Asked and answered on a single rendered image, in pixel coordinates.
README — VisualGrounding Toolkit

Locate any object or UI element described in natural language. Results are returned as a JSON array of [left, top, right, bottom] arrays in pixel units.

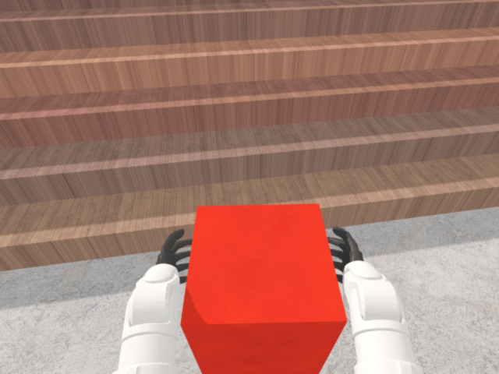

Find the robot right forearm
[[342, 261, 424, 374]]

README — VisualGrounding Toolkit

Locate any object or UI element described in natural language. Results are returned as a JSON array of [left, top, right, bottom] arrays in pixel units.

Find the robot right hand
[[327, 226, 364, 283]]

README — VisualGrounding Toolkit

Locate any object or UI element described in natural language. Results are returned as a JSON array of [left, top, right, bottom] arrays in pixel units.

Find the robot left hand
[[155, 228, 193, 284]]

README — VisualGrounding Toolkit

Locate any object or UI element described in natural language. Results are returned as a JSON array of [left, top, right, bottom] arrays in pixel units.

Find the robot left forearm
[[112, 263, 181, 374]]

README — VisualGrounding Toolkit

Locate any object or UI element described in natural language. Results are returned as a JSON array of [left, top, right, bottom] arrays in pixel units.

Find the carton
[[180, 203, 347, 374]]

